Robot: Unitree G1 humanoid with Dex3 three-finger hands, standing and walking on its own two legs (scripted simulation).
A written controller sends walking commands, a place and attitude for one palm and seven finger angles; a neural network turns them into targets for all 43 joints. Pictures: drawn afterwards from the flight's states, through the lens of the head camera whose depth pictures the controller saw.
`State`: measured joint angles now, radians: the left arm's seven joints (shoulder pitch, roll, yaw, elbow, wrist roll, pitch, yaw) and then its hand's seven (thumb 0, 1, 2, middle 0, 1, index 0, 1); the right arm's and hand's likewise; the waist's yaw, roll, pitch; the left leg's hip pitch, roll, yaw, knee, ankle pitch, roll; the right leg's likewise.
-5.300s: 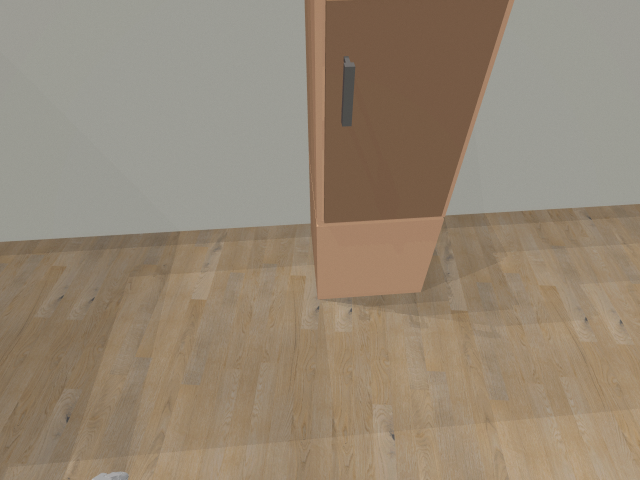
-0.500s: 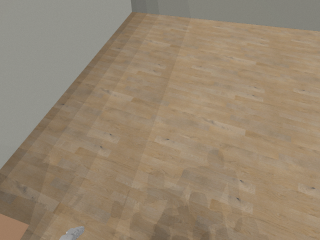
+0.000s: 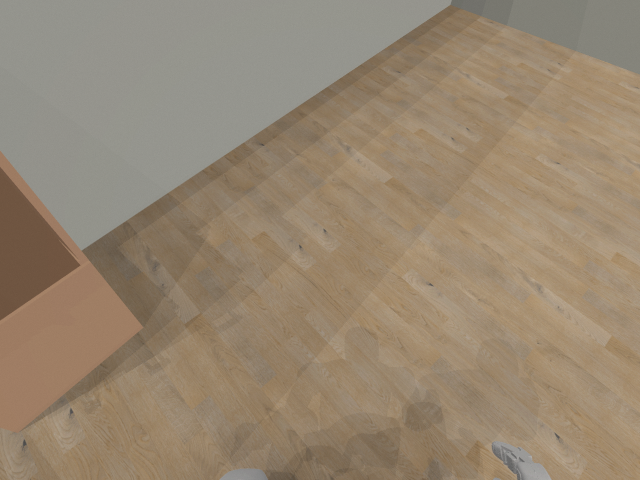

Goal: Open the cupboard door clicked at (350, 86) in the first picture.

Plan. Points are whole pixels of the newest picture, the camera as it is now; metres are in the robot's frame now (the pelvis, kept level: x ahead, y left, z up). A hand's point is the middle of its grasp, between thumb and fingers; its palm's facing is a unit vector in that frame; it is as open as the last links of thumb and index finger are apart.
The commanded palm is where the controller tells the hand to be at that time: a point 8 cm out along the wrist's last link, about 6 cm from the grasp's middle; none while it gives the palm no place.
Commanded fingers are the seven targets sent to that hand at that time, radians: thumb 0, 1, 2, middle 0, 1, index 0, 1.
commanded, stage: turn to face it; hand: left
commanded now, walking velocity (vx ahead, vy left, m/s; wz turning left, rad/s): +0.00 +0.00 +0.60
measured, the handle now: out of the picture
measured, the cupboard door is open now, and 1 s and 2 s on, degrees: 0 0 0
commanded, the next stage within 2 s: take the last steps up to it in 1.38 s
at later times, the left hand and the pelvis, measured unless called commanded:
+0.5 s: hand out of the picture +0.06 +0.17 -0.12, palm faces +0.31 -0.91 -0.29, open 7.4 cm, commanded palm none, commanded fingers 0.00 0.90 0.90 -0.20 -0.30 -0.20 -0.30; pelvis +0.01 -0.05 +0.02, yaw +19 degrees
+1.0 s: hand out of the picture -0.09 +0.22 -0.15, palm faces +0.60 -0.76 -0.26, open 7.4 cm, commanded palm none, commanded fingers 0.00 0.90 0.90 -0.20 -0.30 -0.20 -0.30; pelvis -0.02 -0.01 +0.02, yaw +35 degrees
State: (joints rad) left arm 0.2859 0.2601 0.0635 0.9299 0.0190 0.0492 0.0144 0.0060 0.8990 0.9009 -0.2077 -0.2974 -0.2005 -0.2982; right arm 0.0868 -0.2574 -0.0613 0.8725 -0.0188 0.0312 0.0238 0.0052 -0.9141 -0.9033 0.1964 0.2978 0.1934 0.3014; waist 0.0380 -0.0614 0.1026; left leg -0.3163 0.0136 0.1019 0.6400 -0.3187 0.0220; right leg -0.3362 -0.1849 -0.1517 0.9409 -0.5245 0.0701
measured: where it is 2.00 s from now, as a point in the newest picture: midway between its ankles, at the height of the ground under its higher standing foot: outside the picture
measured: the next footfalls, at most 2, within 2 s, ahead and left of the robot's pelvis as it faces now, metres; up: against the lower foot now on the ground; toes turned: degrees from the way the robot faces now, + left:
right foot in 0.34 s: +0.09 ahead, -0.14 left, +0.00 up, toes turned +8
left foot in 0.78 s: -0.01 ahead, +0.11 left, +0.00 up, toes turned +36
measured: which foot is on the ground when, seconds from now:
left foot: down 0.00-0.34, up 0.36-0.76, down 0.78-1.00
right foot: up 0.00-0.32, down 0.34-0.78, up 0.80-1.00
